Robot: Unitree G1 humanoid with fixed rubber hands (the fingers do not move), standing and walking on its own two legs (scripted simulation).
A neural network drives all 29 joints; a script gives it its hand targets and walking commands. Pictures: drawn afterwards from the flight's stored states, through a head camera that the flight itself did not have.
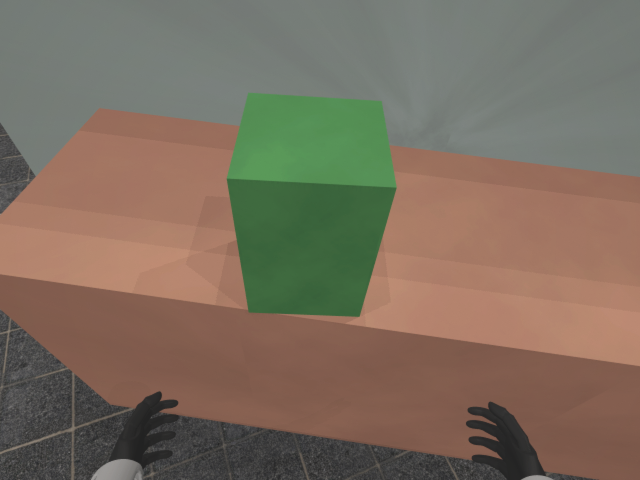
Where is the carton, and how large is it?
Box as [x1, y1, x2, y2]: [227, 93, 396, 316]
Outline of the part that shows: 248,93 227,175 227,183 249,312 359,316 396,188 381,101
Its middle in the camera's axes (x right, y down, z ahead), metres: -0.02 -0.03 +0.55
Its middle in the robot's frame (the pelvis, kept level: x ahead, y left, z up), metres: +0.44 +0.03 +0.07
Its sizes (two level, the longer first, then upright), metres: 0.175 0.168 0.276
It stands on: a pedestal, 0.72 m high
